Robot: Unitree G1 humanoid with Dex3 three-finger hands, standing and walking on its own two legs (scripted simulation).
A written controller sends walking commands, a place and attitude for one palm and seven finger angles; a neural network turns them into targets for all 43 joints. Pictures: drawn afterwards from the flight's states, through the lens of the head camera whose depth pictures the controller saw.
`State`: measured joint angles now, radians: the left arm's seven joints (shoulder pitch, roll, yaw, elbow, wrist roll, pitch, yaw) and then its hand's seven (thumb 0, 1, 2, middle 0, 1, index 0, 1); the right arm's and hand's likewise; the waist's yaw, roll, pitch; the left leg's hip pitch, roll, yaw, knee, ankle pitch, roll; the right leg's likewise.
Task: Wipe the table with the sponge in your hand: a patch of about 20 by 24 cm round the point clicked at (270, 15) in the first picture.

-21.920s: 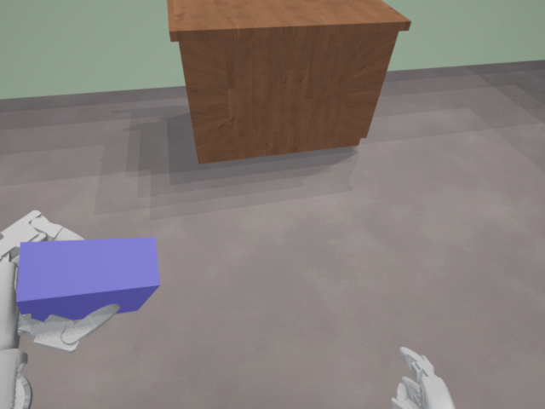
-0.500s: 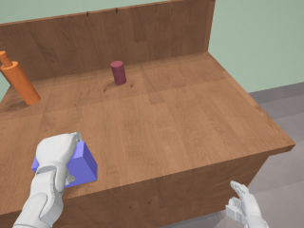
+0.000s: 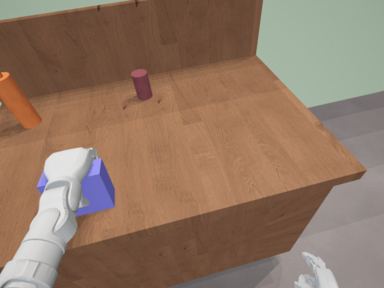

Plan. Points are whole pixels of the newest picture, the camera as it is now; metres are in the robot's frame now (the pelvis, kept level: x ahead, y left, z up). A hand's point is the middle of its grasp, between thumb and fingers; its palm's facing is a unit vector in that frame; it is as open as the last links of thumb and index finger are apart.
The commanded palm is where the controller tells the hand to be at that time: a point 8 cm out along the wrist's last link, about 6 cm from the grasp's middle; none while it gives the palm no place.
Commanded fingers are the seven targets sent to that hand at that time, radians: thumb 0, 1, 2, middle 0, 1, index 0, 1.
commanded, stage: wipe forward along the first lane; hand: left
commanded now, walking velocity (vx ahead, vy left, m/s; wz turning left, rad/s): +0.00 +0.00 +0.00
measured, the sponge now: (83, 194) +0.29 +0.30 +0.02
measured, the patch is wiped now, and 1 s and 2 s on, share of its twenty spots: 0.25 0.40 0.45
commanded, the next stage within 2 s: slide across to the middle lane in 0.90 s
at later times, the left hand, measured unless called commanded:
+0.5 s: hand (81, 159) +0.37 +0.33 +0.06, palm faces -0.12 +0.01 -0.99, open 9.7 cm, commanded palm +0.35 +0.32 +0.10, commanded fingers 0.00 0.10 1.30 -1.20 -1.60 -1.20 -1.60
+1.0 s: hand (82, 145) +0.41 +0.34 +0.06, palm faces -0.13 +0.03 -0.99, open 9.7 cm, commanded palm +0.40 +0.33 +0.10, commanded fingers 0.00 0.10 1.30 -1.20 -1.60 -1.20 -1.60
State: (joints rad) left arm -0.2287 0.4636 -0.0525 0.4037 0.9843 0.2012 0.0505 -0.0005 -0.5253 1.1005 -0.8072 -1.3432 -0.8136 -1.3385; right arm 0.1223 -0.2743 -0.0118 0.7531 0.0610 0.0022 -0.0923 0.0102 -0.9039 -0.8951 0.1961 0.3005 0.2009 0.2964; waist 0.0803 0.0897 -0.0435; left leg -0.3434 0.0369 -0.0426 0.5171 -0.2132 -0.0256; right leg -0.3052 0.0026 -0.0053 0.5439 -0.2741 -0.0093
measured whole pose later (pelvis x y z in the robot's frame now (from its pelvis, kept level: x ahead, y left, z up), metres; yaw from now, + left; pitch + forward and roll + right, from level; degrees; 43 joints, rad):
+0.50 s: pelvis +0.00 +0.00 -0.01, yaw -1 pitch +6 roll +0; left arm -0.48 0.55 0.01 0.74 1.02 0.10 0.08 0.01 -0.56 1.13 -0.82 -1.34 -0.83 -1.34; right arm 0.21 -0.29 -0.03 0.75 0.07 0.05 -0.08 0.01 -0.90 -0.89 0.20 0.30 0.20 0.30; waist 0.02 0.07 -0.07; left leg -0.46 0.04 -0.04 0.58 -0.23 -0.03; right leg -0.42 0.01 0.00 0.58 -0.28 0.00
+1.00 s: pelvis +0.00 +0.02 -0.01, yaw -1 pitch +10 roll -1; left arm -0.68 0.60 0.02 0.97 1.06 0.09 0.12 0.02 -0.56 1.14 -0.82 -1.34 -0.82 -1.36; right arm 0.23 -0.27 -0.02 0.75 0.07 0.06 -0.06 0.01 -0.90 -0.89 0.20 0.30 0.20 0.30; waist -0.03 0.05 -0.09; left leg -0.55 0.04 -0.04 0.62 -0.24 -0.02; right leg -0.50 0.00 0.00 0.60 -0.27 0.01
